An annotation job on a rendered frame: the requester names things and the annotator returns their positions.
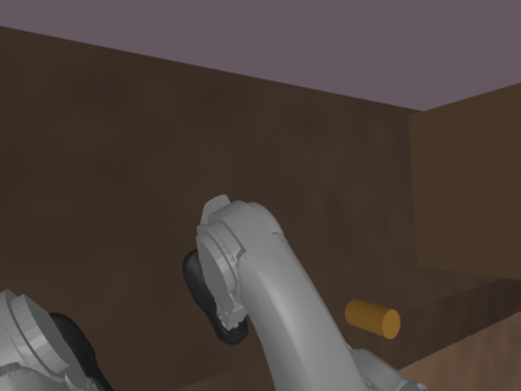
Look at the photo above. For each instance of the left robot foot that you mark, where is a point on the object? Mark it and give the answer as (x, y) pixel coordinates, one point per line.
(82, 349)

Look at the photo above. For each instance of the right robot foot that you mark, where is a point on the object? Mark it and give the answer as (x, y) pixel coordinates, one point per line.
(193, 275)

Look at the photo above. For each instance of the right robot hand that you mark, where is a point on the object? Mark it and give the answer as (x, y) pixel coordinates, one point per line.
(378, 375)

